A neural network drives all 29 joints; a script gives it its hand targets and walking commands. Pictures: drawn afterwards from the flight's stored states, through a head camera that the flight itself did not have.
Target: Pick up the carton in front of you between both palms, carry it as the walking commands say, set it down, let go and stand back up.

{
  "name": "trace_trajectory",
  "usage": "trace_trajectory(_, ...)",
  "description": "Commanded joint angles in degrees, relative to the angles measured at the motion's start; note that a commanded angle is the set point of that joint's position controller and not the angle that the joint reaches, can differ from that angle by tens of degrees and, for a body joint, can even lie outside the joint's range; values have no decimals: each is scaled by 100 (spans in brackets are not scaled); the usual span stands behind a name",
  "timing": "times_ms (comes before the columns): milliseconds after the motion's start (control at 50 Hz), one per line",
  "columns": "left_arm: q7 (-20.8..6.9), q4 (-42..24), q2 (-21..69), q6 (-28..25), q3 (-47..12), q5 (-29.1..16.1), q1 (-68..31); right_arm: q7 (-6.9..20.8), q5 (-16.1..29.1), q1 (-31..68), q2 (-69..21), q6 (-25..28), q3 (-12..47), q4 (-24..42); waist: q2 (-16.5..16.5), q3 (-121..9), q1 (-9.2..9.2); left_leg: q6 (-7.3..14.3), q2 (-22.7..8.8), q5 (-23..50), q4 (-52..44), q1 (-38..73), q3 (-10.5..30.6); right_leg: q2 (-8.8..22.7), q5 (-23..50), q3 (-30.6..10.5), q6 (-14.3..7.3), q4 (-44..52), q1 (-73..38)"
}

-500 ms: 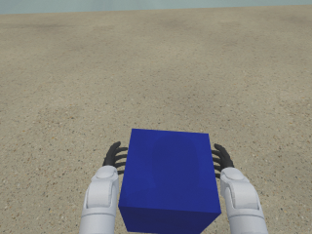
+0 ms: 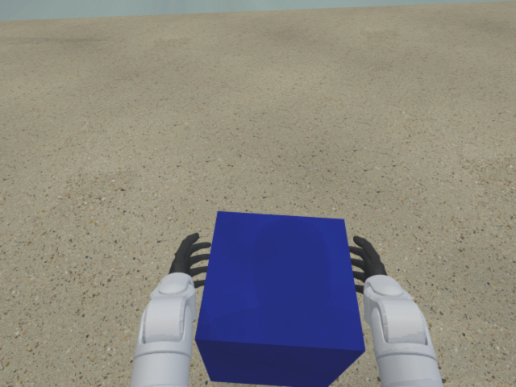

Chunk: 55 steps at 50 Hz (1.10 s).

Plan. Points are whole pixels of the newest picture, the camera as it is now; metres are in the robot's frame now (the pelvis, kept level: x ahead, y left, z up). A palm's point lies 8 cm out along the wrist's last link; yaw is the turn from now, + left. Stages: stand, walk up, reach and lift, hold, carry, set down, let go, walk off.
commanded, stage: carry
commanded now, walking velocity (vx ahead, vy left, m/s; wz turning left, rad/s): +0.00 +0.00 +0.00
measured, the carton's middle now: (274, 304) +0.28 +0.00 -0.04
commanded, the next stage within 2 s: hold in 0.14 s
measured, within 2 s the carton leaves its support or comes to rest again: neither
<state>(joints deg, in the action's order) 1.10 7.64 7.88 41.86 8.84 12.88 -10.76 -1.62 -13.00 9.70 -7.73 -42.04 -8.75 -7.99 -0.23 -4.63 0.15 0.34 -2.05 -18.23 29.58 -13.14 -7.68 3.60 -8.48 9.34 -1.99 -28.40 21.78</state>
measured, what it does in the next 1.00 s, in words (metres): stands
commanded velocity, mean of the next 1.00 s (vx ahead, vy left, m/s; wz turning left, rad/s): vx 0.00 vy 0.00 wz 0.00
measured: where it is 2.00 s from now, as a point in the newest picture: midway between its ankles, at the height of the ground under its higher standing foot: outside the picture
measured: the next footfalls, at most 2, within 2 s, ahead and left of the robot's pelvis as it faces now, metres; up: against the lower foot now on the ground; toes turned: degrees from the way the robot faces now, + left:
none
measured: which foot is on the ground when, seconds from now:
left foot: down 0.00-1.00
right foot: down 0.00-1.00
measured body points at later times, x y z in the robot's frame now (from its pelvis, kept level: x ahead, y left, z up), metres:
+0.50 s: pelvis -0.01 +0.00 +0.01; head -0.03 -0.01 +0.46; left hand +0.29 +0.17 +0.04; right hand +0.29 -0.14 +0.03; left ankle -0.03 +0.11 -0.73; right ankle +0.07 -0.11 -0.73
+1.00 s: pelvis -0.01 -0.01 +0.00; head -0.02 -0.03 +0.45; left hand +0.30 +0.16 +0.02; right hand +0.32 -0.14 +0.01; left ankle -0.03 +0.11 -0.73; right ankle +0.07 -0.11 -0.73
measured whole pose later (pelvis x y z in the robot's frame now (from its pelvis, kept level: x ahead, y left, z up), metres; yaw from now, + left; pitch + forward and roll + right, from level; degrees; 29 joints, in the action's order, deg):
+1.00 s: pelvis -0.01 -0.01 +0.00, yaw +5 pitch -6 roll +0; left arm -2.7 27.4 11.0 32.5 23.2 21.4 -24.7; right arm 0.2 -20.2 22.7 -11.0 -36.0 -22.5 -23.3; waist 2.7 4.4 1.6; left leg 0.8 1.6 -17.9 30.8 -7.2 4.2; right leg -1.9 -9.3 -0.1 -1.3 -28.0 13.1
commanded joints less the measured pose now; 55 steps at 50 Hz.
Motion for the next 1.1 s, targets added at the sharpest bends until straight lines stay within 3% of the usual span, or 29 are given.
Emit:
trace_trajectory(0, -1235, -394, 4917, -209, -3171, -1383, -2430, 1192, 1371, 2494, -5024, 206, 3242, 452, -36, -1319, 1, 118, -596, 446, -593, -132, 637, 592, 558, -770, 20, 339, -998)
trace_trajectory(120, -1229, -391, 4902, -212, -3160, -1363, -2383, 1190, 1363, 2459, -5005, 205, 3232, 445, -19, -1369, -2, 117, -590, 572, -538, -124, 630, 602, 731, -774, 24, 287, -1007)
trace_trajectory(140, -1313, -333, 5072, -249, -2921, -1310, -2069, 1240, 1404, 2222, -5165, 196, 3159, 775, 482, -1092, 64, 194, 609, 1599, -968, -276, 1308, -797, 1593, -1367, 28, 286, -2866)
trace_trajectory(160, -1307, -391, 4944, -322, -2913, -1303, -2185, 1238, 1415, 2279, -5087, 210, 3209, 966, 425, -1228, 21, 193, 562, 1728, -879, -461, 1334, -728, 1778, -1520, 14, 295, -3187)
trace_trajectory(220, -1293, -198, 4931, -388, -2761, -1159, -2141, 1246, 1331, 2326, -5091, 207, 3215, 683, 166, -923, -86, 203, 567, 1478, -1057, -398, 1406, -798, 1480, -1459, 76, 415, -3300)
trace_trajectory(280, -1312, 36, 4829, -471, -2614, -1124, -2419, 1230, 1192, 2329, -5010, 207, 2971, 354, 124, -506, 26, 228, 528, 1103, -1159, -543, 1438, -791, 1171, -1458, 59, 476, -3315)
trace_trajectory(400, -1376, 244, 5006, -473, -2598, -1108, -2577, 1304, 1260, 2597, -5188, 193, 3081, 356, 22, -591, -4, 240, 502, 979, -1247, -335, 1452, -805, 988, -1406, 165, 503, -3320)
trace_trajectory(520, -1440, 394, 5123, -508, -2605, -1134, -2879, 1362, 1208, 2690, -5303, 215, 2929, 66, 98, -437, 73, 236, 460, 696, -1318, -540, 1469, -805, 752, -1382, 158, 537, -3420)
trace_trajectory(760, -1507, 612, 5252, -545, -2504, -1081, -3131, 1461, 1219, 2994, -5459, 249, 2851, -200, 119, -414, 23, 249, 493, 311, -1326, -666, 1396, -772, 395, -1401, 199, 598, -3395)
trace_trajectory(860, -1594, 1412, 5133, -802, -1882, -734, -3895, 1478, 911, 3683, -5518, 462, 2189, -1071, 127, -107, 52, 341, 491, -548, -1157, -1171, 1360, -716, -474, -1455, 194, 467, -3195)
trace_trajectory(960, -1575, 2636, 4586, -1331, -553, 81, -4524, 1300, 159, 4269, -5095, 949, 821, -2186, -49, 90, 128, 372, 605, -743, -519, -1580, 1294, -656, -1127, -1546, 162, 212, -2346)
trace_trajectory(1000, -1467, 2889, 4247, -1548, -115, 365, -4537, 1147, -124, 4286, -4724, 1169, 390, -2345, -100, 51, 127, 333, 646, -561, -272, -1732, 1288, -688, -1017, -1569, 187, 81, -1995)
trace_trajectory(1080, -1269, 3212, 3647, -2126, 418, 770, -4064, 946, -520, 4001, -3988, 1834, -143, -2569, 21, -359, 154, 247, 741, 105, 190, -2428, 1257, -803, 310, -1420, 199, -567, -1252)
